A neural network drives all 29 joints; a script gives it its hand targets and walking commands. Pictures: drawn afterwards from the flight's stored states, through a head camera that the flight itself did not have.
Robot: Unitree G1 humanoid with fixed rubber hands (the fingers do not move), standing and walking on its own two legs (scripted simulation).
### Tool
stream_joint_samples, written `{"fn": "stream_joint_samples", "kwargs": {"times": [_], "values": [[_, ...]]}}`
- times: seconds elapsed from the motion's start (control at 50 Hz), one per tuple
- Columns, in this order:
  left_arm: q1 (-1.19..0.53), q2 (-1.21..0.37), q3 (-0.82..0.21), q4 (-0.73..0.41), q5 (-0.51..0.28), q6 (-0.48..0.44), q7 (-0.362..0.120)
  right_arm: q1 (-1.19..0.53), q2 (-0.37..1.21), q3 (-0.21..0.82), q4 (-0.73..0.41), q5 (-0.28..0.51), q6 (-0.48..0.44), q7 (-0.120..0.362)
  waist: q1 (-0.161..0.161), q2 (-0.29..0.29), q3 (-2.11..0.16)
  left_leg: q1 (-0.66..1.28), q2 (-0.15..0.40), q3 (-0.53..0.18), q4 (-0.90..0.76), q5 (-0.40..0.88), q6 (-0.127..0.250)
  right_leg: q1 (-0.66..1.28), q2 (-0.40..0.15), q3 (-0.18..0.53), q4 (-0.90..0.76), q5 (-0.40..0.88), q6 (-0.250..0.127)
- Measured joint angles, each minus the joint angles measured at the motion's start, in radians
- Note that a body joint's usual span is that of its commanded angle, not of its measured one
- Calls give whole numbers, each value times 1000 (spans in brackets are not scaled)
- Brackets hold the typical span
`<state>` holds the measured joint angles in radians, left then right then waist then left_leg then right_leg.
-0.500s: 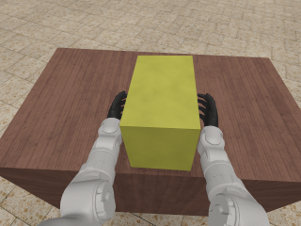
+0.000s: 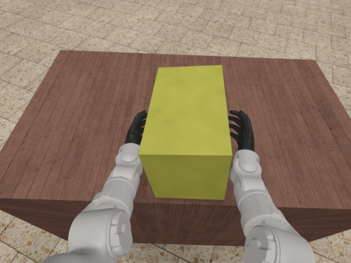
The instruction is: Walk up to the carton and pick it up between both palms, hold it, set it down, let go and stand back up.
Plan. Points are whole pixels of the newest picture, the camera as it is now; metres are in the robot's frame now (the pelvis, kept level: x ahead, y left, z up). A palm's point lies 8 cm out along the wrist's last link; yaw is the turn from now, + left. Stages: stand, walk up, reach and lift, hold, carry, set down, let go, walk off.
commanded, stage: set down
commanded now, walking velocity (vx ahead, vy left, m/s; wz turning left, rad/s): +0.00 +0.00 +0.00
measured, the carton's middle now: (189, 129) +0.44 -0.01 +0.01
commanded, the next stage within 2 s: none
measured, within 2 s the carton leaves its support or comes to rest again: rests again in 0.28 s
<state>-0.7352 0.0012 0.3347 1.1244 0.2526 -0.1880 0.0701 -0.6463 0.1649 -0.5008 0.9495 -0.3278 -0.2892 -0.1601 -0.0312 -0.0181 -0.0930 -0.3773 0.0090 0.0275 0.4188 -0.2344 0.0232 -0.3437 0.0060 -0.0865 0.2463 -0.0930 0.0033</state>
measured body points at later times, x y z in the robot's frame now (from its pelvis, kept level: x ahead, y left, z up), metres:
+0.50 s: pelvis -0.01 -0.01 +0.00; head +0.06 +0.01 +0.44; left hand +0.40 +0.13 +0.01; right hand +0.38 -0.14 +0.02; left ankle -0.03 +0.09 -0.75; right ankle +0.00 -0.13 -0.75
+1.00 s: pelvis -0.02 -0.01 -0.01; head +0.05 +0.01 +0.43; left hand +0.42 +0.15 +0.02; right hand +0.39 -0.15 +0.01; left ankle -0.03 +0.09 -0.75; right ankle +0.00 -0.13 -0.75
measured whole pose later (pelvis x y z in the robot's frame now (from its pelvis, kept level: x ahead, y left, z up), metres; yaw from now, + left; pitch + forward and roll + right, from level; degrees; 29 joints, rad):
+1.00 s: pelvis -0.02 -0.01 -0.01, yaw -1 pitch +14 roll -2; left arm -0.85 0.12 0.30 1.28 0.12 -0.29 0.08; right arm -0.76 0.07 -0.34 1.20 -0.16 -0.34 -0.19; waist -0.03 0.00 -0.11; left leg -0.52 0.02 0.04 0.53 -0.26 0.02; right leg -0.52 0.01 -0.07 0.41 -0.14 -0.01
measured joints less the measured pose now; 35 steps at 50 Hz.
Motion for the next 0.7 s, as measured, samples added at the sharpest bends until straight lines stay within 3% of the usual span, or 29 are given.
{"fn": "stream_joint_samples", "kwargs": {"times": [0.44, 0.7], "values": [[-33, -22, 130, 59, 90, -130, -28, -5, 18, -131, 62, -132, -124, -7, 20, 11, 29, -38, -1, 5, 0, 18, 4, -60, -3, 4, 46, -5, -9], [-42, -17, 160, 54, 133, -124, -38, -28, 38, -203, 64, -199, -116, 2, 28, -8, 48, -19, 5, 8, 2, 15, -6, -50, 3, 7, 60, -14, -15]]}}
